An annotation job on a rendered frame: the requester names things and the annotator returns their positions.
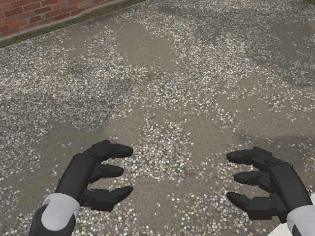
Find robot right forearm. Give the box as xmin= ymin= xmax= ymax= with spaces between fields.
xmin=286 ymin=205 xmax=315 ymax=236

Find right robot hand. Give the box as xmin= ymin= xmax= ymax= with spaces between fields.
xmin=226 ymin=146 xmax=313 ymax=224

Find robot left forearm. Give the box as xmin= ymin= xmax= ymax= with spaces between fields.
xmin=29 ymin=193 xmax=80 ymax=236

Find left robot hand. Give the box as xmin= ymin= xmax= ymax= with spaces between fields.
xmin=55 ymin=140 xmax=133 ymax=212

